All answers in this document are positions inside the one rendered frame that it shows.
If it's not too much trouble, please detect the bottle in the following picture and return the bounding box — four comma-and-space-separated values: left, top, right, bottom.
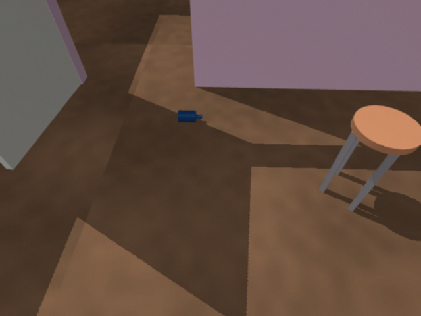
178, 111, 202, 122

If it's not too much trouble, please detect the stool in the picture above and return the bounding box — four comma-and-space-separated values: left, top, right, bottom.
319, 105, 421, 211

